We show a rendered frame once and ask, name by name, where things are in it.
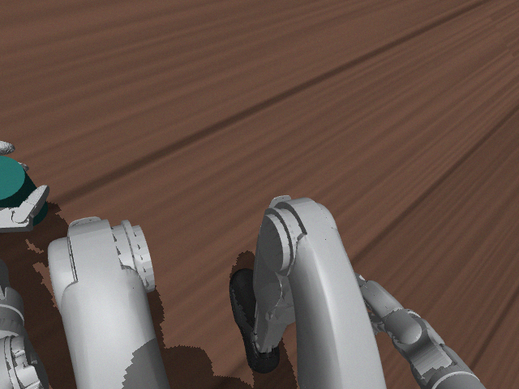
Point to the right robot hand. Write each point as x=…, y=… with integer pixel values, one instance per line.
x=379, y=301

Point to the left robot hand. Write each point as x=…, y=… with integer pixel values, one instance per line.
x=20, y=219

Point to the can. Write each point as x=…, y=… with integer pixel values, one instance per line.
x=16, y=186

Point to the right robot foot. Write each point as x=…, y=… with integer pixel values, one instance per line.
x=243, y=302

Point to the right robot arm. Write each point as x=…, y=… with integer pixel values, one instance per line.
x=433, y=364

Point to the left robot arm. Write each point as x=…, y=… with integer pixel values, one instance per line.
x=20, y=365

